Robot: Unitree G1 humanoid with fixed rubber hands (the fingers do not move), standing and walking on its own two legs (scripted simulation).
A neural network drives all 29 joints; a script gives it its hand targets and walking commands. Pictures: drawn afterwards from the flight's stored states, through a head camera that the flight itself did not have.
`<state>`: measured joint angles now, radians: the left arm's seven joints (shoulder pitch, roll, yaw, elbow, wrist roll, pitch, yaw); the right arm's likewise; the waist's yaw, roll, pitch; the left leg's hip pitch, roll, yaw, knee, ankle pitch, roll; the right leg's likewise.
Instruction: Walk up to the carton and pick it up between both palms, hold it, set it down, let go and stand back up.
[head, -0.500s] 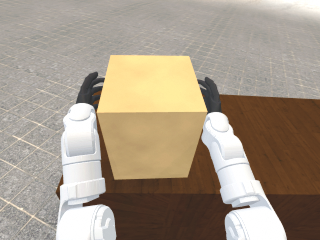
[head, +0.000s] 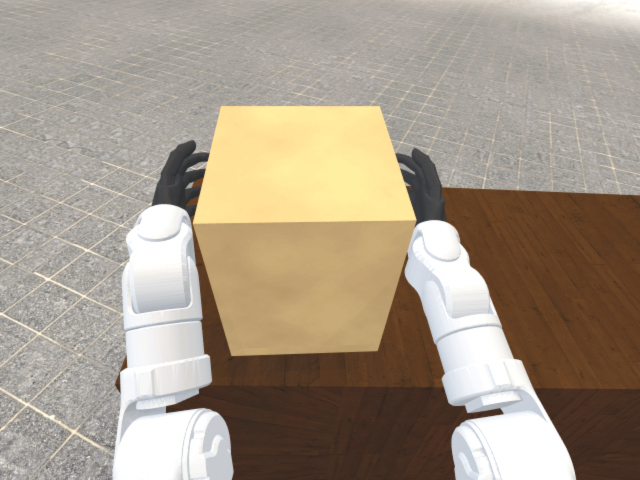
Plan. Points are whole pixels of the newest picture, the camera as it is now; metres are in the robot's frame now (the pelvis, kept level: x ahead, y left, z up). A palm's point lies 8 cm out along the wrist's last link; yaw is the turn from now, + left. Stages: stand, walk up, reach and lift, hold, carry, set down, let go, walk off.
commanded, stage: hold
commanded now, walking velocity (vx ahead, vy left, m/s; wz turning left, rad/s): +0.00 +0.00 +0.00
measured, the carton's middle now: (303, 234) +0.39 +0.00 +0.14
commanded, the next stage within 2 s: none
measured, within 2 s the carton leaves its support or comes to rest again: neither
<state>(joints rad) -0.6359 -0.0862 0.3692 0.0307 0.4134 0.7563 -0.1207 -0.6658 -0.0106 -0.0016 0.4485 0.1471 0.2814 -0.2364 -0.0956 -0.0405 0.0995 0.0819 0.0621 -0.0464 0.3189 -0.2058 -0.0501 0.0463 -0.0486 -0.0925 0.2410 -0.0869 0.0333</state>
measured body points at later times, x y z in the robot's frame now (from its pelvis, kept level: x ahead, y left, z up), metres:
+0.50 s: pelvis +0.00 +0.00 +0.00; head -0.04 +0.02 +0.45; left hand +0.38 +0.15 +0.20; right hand +0.37 -0.14 +0.19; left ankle +0.00 +0.15 -0.75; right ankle +0.04 -0.14 -0.75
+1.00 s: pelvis +0.00 +0.01 +0.00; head -0.04 +0.03 +0.45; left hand +0.37 +0.16 +0.21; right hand +0.37 -0.13 +0.20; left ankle +0.00 +0.15 -0.75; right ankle +0.04 -0.14 -0.75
